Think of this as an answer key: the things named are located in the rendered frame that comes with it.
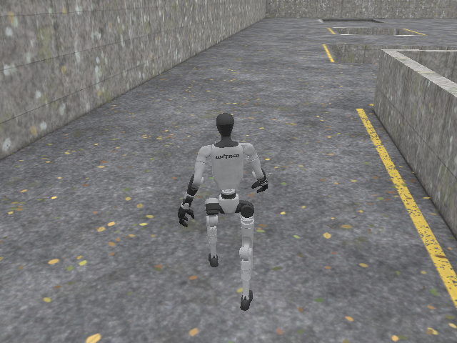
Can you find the robot right shin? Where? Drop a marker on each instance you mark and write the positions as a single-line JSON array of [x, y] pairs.
[[246, 273]]

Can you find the right robot forearm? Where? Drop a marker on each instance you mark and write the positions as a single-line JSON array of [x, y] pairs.
[[263, 181]]

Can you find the left robot hand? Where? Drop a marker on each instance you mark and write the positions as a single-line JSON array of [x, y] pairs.
[[182, 217]]

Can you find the right robot hand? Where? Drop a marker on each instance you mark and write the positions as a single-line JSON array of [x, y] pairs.
[[257, 184]]

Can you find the robot left upper arm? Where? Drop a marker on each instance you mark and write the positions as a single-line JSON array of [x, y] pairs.
[[200, 164]]

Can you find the robot right upper arm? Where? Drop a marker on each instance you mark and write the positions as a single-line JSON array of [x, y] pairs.
[[249, 150]]

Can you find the left robot forearm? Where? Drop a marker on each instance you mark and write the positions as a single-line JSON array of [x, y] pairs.
[[190, 194]]

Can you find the robot left foot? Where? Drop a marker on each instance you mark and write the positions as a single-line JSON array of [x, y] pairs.
[[213, 261]]

